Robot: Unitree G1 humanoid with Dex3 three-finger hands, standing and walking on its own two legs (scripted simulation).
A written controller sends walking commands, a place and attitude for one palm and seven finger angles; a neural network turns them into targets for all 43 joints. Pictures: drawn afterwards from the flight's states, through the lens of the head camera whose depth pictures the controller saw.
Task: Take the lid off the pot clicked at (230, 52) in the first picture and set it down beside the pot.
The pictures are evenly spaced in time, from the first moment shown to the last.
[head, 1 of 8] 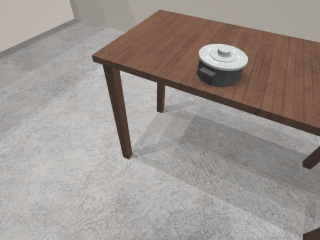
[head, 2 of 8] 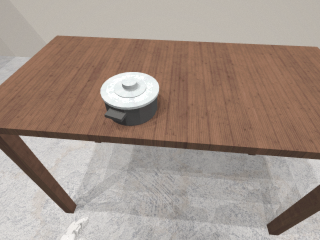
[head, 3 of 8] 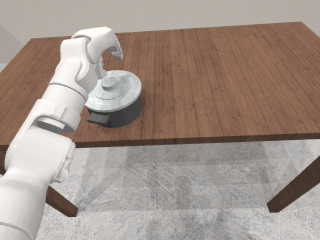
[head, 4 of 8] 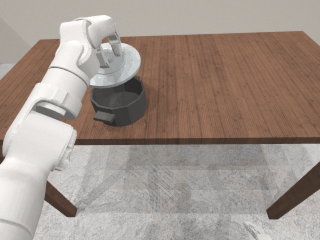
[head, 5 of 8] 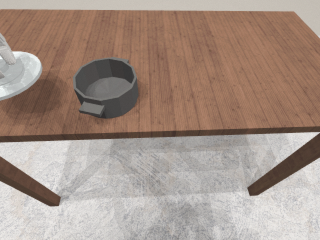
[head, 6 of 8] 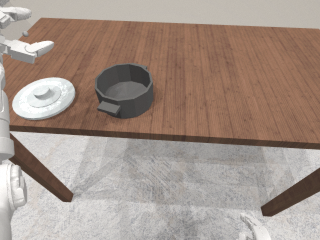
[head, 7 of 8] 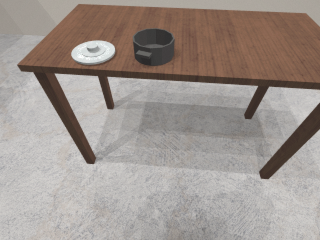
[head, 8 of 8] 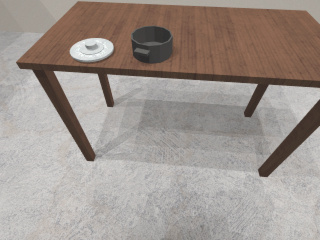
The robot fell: no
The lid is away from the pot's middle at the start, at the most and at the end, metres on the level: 0.00 0.25 0.24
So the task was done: yes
